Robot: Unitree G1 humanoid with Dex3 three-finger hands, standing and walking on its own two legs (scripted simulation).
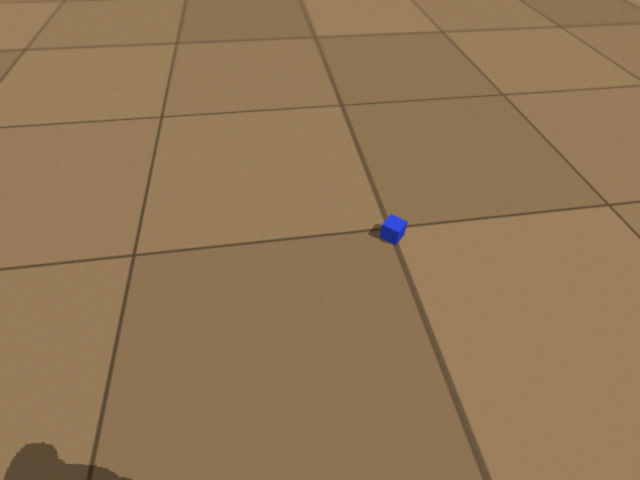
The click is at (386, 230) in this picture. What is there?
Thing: cube
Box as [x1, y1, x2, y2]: [380, 214, 407, 244]
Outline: 390,214 382,224 380,237 396,244 404,233 407,221
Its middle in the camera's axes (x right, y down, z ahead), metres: +0.31 -0.04 +1.69
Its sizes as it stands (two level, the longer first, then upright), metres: 0.080 0.080 0.080
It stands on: the floor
